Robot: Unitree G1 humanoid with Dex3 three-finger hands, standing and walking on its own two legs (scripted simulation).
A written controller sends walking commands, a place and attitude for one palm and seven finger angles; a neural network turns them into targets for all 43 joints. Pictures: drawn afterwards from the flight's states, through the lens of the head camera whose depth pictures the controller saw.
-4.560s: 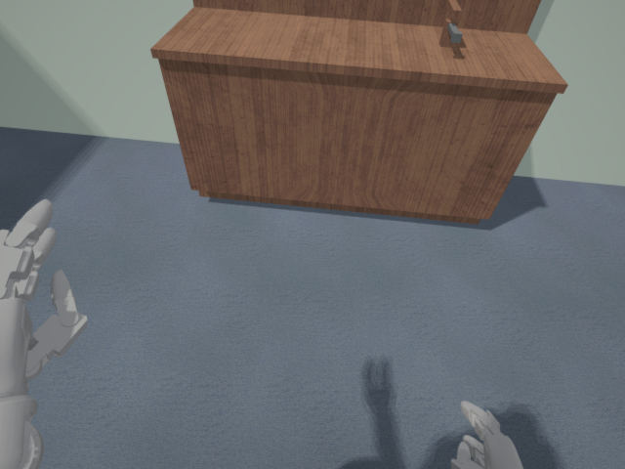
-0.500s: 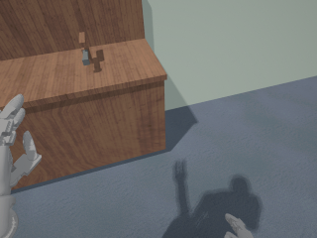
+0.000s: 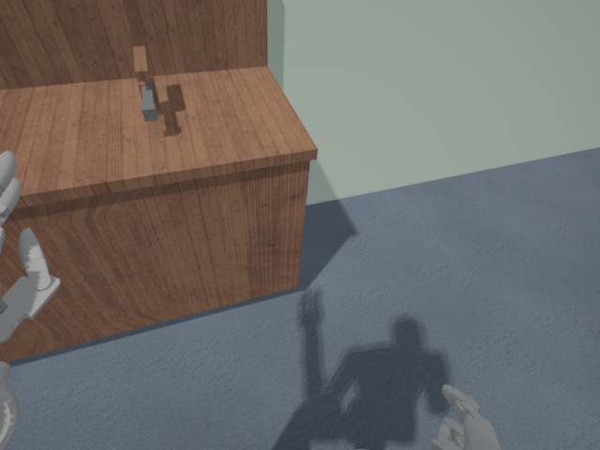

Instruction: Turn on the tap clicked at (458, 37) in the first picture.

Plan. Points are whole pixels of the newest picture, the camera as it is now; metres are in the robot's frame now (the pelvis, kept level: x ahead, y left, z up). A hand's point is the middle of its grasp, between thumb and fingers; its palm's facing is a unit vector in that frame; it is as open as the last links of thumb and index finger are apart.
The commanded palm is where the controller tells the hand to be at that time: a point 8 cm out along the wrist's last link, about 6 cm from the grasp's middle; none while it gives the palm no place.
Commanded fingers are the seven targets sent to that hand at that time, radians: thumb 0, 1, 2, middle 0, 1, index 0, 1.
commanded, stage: take the last steps up to it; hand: left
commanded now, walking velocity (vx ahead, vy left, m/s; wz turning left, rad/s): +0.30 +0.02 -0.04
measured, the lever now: (149, 112) +0.77 +0.37 +0.03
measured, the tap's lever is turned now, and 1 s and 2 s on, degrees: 0 0 0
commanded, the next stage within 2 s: come to a stop and stand still in 1.28 s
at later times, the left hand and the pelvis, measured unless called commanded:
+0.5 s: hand (131, 218) +0.32 +0.21 +0.17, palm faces +0.37 -0.83 -0.42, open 7.4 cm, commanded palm +0.26 +0.26 +0.18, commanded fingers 0.00 0.90 0.90 -0.20 -0.30 -0.20 -0.30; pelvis +0.10 -0.02 +0.00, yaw +0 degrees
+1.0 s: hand (169, 157) +0.43 +0.20 +0.17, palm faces +0.40 -0.78 -0.47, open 7.4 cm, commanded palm +0.37 +0.25 +0.18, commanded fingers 0.00 0.90 0.90 -0.20 -0.30 -0.20 -0.30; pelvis +0.21 -0.03 -0.01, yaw +0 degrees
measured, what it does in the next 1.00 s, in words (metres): walks ahead: right foot, then left foot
